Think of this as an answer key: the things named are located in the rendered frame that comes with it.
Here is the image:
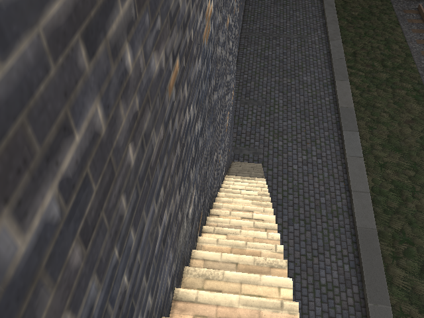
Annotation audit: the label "stairs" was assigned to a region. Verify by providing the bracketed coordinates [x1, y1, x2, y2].
[162, 161, 299, 318]

